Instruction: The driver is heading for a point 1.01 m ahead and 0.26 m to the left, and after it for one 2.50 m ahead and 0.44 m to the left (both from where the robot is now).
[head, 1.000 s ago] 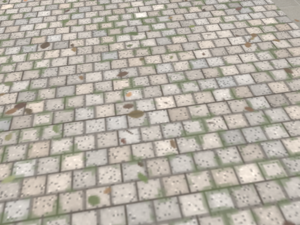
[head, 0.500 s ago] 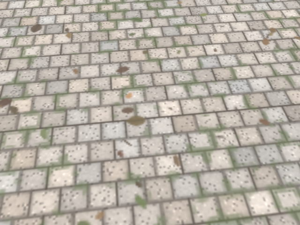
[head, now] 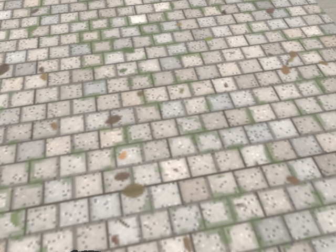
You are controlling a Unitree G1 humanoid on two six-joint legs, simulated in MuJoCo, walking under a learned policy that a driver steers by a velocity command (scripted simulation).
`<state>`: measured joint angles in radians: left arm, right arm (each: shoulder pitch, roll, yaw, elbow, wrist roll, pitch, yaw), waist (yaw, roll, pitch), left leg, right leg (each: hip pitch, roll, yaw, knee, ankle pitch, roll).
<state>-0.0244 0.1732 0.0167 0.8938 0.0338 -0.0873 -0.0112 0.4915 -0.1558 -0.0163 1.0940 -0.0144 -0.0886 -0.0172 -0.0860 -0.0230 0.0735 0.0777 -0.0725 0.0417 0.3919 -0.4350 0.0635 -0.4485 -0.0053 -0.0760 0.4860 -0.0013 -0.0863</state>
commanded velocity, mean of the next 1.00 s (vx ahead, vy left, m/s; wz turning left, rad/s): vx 0.27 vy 0.00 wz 0.39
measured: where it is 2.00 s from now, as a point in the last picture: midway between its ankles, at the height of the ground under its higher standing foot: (96, 174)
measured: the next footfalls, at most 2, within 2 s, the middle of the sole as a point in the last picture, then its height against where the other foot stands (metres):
left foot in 0.48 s outside the picture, level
right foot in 1.02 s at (150, 246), level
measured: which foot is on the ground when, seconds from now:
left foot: down 0.00-0.00, up 0.02-0.46, down 0.48-1.00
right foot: down 0.00-0.48, up 0.50-1.00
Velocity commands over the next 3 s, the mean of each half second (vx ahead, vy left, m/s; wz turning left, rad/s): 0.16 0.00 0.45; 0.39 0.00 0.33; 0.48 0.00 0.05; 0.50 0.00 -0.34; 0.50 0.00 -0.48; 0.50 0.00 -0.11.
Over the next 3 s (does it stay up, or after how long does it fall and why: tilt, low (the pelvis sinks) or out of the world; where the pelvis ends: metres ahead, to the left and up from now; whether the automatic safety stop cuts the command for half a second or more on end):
stays up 1.33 0.34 0.02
